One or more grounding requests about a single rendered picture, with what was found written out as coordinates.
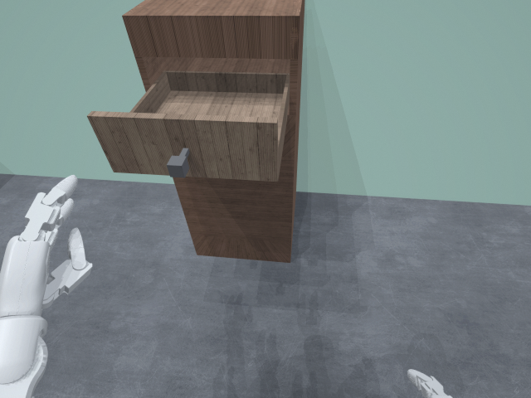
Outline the cabinet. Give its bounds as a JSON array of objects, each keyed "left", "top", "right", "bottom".
[{"left": 122, "top": 0, "right": 305, "bottom": 263}]

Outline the robot right hand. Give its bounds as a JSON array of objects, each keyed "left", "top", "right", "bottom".
[{"left": 407, "top": 369, "right": 452, "bottom": 398}]

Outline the drawer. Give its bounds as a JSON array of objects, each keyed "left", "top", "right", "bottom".
[{"left": 87, "top": 70, "right": 290, "bottom": 182}]

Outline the robot left forearm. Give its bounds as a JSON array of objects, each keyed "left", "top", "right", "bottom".
[{"left": 0, "top": 315, "right": 48, "bottom": 398}]

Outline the handle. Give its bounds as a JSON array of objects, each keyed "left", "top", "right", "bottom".
[{"left": 167, "top": 148, "right": 190, "bottom": 177}]

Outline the robot left hand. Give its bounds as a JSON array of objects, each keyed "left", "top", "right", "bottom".
[{"left": 0, "top": 175, "right": 92, "bottom": 318}]

